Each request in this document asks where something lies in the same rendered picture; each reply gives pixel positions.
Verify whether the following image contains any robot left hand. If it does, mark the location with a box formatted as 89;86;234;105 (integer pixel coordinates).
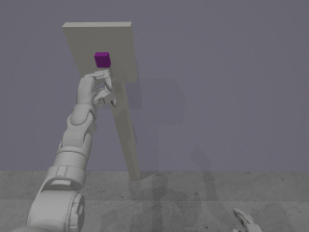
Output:
76;70;117;112

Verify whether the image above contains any button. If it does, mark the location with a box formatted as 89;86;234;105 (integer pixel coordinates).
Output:
94;52;111;68

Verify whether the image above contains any panel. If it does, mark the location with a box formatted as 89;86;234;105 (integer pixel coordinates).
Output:
62;21;140;181

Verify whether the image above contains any robot right hand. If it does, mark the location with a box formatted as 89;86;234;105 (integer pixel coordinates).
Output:
233;208;262;232

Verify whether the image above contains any robot left upper arm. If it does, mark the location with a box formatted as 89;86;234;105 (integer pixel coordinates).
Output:
11;190;85;232

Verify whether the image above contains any robot left forearm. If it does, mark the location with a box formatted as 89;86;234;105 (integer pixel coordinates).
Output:
26;103;98;227

